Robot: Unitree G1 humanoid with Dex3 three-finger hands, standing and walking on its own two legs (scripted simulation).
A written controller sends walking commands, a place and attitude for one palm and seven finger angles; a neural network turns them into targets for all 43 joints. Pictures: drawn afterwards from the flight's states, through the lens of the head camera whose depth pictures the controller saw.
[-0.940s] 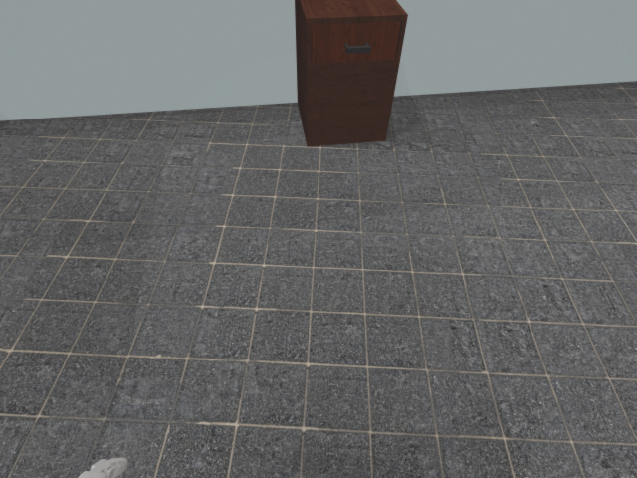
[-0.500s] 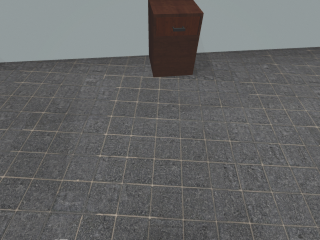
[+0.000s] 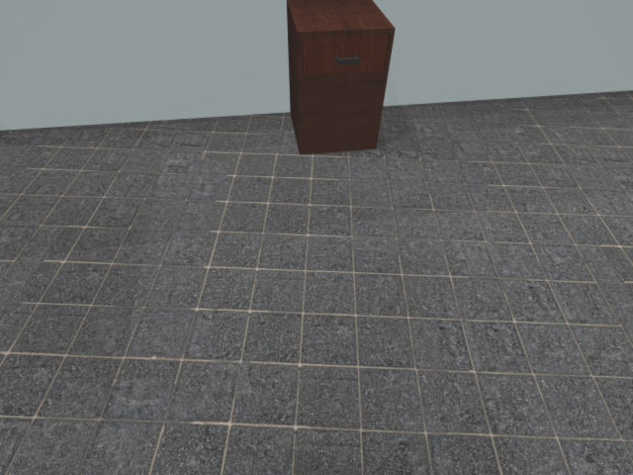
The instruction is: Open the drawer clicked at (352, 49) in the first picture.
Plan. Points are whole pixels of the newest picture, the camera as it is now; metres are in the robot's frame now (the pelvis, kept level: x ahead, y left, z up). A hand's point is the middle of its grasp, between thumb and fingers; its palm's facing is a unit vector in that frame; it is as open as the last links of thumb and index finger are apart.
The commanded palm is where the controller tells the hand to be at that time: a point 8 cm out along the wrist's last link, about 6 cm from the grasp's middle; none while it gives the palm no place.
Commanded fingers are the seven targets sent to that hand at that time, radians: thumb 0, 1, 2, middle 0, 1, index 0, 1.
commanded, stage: look at it before walking up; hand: left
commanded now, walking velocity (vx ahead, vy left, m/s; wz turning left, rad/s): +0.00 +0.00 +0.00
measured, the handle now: (347, 58) +1.82 -0.05 -0.25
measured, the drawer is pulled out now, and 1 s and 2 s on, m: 0.00 0.00 0.00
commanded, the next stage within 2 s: walk to a spot facing it in 0.50 s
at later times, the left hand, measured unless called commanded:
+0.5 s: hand out of the picture +0.06 +0.25 -0.16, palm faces -0.03 -0.94 -0.33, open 7.4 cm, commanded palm none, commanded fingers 0.00 0.90 0.90 -0.20 -0.30 -0.20 -0.30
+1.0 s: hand out of the picture +0.04 +0.17 -0.18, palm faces -0.06 -0.98 -0.20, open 7.3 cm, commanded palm none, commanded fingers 0.00 0.90 0.90 -0.20 -0.30 -0.20 -0.30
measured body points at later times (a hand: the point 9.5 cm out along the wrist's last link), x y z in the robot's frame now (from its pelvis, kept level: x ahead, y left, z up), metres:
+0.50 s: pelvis -0.01 +0.00 +0.00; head +0.00 +0.00 +0.45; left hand +0.06 +0.30 -0.13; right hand +0.07 -0.30 -0.13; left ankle +0.00 +0.12 -0.74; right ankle +0.00 -0.12 -0.74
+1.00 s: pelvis +0.06 -0.02 -0.02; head +0.07 -0.02 +0.43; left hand +0.05 +0.22 -0.17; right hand +0.05 -0.27 -0.17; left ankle +0.03 +0.11 -0.69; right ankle +0.01 -0.12 -0.74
